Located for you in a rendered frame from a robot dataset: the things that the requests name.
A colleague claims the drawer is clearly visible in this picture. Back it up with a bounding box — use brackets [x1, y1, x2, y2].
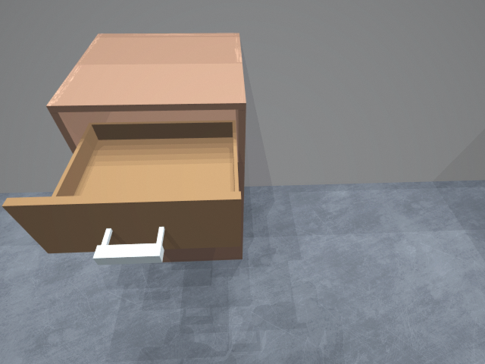
[2, 121, 241, 253]

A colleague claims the cabinet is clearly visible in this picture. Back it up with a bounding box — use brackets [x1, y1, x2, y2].
[46, 33, 246, 262]

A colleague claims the handle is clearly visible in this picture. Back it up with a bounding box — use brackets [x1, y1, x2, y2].
[93, 227, 164, 265]

